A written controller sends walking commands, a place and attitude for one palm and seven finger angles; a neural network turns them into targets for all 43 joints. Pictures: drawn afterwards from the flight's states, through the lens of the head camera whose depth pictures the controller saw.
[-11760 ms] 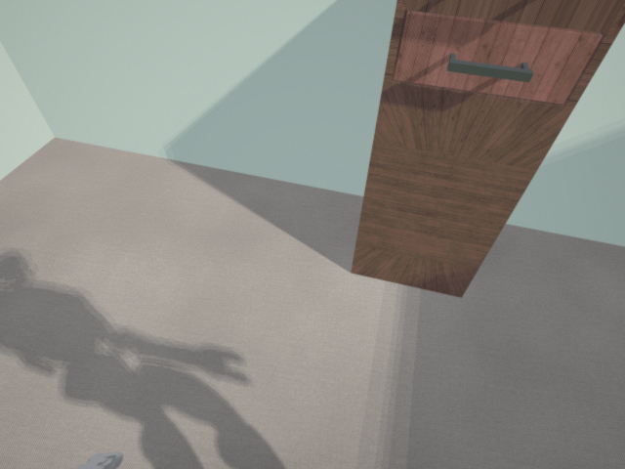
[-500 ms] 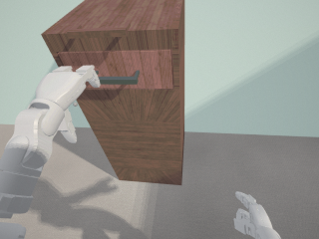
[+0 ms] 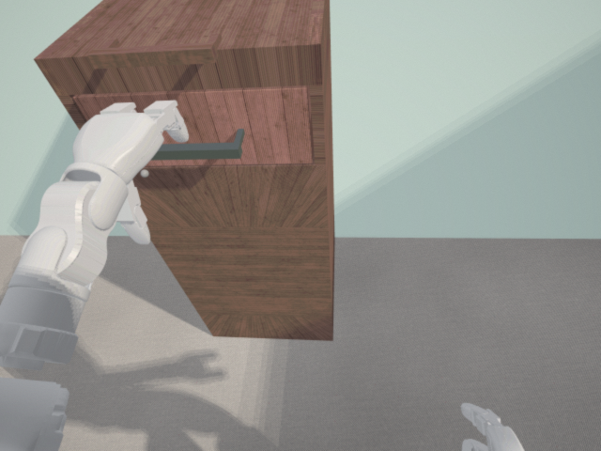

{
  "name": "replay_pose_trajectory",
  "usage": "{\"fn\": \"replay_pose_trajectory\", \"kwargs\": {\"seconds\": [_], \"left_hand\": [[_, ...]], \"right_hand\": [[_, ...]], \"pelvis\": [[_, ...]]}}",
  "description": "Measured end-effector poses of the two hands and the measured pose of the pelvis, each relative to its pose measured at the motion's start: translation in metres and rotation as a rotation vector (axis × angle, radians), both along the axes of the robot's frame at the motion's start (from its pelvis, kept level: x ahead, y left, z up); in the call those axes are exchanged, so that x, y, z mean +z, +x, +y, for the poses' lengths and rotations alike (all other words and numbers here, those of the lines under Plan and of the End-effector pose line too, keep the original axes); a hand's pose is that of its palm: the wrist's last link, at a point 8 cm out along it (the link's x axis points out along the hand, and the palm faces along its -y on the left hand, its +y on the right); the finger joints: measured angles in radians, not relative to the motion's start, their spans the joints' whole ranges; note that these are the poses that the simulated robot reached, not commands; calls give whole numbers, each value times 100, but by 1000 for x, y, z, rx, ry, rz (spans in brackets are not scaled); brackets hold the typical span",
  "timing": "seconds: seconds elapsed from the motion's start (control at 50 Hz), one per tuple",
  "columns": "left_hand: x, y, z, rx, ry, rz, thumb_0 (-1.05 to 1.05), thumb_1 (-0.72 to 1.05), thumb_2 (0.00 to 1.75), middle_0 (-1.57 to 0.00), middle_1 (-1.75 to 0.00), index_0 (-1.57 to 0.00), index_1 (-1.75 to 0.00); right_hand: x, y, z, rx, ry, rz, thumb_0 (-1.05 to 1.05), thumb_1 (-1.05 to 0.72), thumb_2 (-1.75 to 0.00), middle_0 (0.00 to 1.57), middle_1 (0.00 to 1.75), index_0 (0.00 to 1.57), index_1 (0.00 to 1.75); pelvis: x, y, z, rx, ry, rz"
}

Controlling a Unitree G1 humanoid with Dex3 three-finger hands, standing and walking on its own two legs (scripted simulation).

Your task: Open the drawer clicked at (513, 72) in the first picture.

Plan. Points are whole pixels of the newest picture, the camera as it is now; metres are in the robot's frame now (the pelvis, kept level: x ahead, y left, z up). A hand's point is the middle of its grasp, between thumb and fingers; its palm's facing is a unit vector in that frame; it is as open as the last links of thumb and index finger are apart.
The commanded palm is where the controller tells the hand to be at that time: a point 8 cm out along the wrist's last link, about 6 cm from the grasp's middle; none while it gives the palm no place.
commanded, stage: move the hooked fingers above the handle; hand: left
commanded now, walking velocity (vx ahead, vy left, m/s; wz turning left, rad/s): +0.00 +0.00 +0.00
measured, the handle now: (194, 143) +0.55 +0.24 +0.11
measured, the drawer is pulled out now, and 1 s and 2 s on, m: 0.00 0.00 0.00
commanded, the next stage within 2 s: none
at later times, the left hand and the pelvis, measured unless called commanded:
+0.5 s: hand (166, 149) +0.46 +0.24 +0.17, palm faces +0.03 -0.01 -1.00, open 13.9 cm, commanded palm +0.43 +0.24 +0.23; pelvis +0.03 +0.01 +0.00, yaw +0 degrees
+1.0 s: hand (185, 135) +0.51 +0.22 +0.16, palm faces -0.01 +0.00 -1.00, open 13.8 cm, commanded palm +0.47 +0.24 +0.22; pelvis +0.03 +0.00 -0.01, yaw -1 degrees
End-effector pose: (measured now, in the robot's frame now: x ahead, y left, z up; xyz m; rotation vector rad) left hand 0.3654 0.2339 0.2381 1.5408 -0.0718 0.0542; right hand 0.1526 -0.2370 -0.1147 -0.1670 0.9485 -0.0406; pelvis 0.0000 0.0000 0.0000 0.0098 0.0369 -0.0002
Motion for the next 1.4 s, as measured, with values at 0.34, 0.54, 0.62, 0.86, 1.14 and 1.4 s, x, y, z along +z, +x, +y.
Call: {"fn": "replay_pose_trajectory", "kwargs": {"seconds": [0.34,0.54,0.62,0.86,1.14,1.4], "left_hand": [[-16,55,-4,-22,10,51,0,-49,30,-32,-120,-32,-120],[-19,77,3,48,16,65,0,-49,30,-32,-120,-31,-120],[-25,82,1,37,18,93,0,-49,30,-32,-120,-31,-120],[-28,112,-10,13,17,90,0,-49,30,-32,-120,-32,-120],[-26,110,-5,36,18,87,0,-49,30,-32,-120,-32,-120],[-19,105,-8,12,27,78,0,-49,30,-32,-120,-32,-120]], "right_hand": [[-1,11,6,-33,-16,40,1,-91,-90,20,30,20,30],[-9,6,3,-56,-7,101,1,-91,-90,20,30,20,30],[-10,4,0,-65,-18,117,1,-91,-90,20,30,20,30],[-15,-18,-14,-117,-51,172,1,-91,-90,20,30,20,30],[-20,-49,-25,-177,-50,239,1,-91,-90,20,30,20,30],[-12,-29,-25,-148,-73,164,1,-91,-90,20,30,20,30]], "pelvis": [[-2,20,8,0,-5,57],[-3,30,9,-6,-6,86],[-4,32,8,-2,-8,92],[-6,33,3,-4,-8,122],[-6,33,-1,-26,-5,121],[-6,26,-1,-6,-8,111]]}}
